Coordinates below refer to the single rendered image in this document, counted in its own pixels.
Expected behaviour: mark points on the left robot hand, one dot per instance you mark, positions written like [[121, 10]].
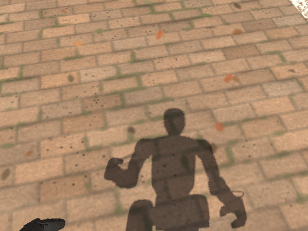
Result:
[[53, 224]]

